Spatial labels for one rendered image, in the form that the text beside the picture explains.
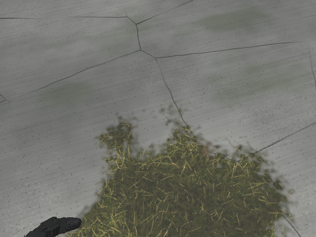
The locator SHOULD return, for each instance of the left robot hand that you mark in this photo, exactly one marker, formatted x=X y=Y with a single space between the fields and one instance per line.
x=54 y=226

